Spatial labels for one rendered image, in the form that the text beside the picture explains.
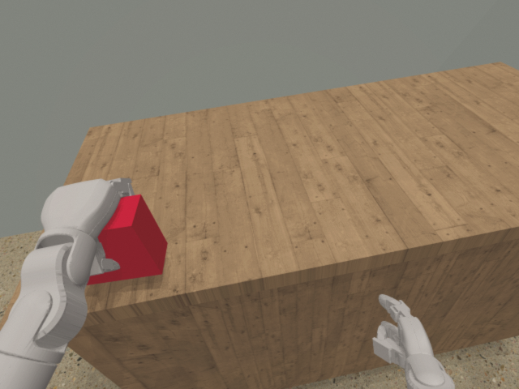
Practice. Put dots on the robot right forearm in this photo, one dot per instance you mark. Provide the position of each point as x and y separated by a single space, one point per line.
423 371

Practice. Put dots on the robot left hand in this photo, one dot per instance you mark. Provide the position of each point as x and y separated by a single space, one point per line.
87 206

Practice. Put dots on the robot right hand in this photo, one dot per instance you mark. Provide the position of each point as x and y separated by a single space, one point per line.
395 344

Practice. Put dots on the table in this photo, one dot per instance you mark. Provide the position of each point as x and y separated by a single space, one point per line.
286 218

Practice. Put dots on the robot left forearm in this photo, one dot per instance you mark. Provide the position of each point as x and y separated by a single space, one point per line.
50 310

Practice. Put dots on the sponge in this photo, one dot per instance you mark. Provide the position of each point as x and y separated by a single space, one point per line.
133 239

